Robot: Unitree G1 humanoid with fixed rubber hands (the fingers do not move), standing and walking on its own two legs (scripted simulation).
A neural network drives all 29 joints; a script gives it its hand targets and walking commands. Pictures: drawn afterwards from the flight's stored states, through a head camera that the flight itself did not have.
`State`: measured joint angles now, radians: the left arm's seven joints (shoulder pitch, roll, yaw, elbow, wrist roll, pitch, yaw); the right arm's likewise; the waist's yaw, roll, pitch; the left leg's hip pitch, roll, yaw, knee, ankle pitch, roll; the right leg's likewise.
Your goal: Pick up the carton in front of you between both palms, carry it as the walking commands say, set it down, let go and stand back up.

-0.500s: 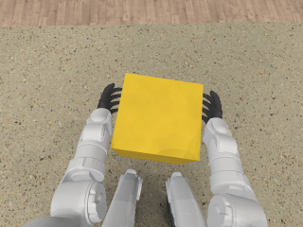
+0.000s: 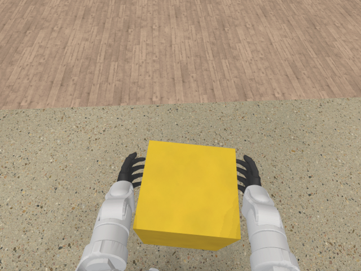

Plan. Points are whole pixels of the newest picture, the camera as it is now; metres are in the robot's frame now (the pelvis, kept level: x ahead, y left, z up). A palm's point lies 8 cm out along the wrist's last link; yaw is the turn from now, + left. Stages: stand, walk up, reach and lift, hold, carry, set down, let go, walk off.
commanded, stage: reach and lift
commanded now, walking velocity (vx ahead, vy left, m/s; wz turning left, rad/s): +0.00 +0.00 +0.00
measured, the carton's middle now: (185, 200) +0.30 +0.00 -0.10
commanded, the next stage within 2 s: hold in 1.26 s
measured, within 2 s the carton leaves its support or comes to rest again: neither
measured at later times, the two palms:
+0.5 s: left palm (118, 180) +0.28 +0.15 +0.05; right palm (265, 181) +0.29 -0.15 +0.06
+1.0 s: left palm (117, 173) +0.29 +0.15 +0.07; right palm (266, 174) +0.30 -0.15 +0.07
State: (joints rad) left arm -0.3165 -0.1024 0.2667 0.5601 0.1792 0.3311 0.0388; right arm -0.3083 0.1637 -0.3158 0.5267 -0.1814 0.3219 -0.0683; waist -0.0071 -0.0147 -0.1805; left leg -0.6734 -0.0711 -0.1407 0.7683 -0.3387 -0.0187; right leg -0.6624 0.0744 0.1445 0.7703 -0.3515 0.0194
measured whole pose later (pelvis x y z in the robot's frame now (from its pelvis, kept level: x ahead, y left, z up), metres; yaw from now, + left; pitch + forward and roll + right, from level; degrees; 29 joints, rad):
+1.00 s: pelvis +0.00 +0.00 +0.04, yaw +0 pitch -4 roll +0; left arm -0.27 -0.15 0.24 0.34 0.29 0.67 0.02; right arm -0.30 0.16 -0.28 0.36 -0.30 0.64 0.00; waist 0.00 -0.01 -0.03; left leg -0.12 -0.04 -0.14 0.40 -0.20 -0.01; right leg -0.12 0.04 0.15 0.40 -0.21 0.01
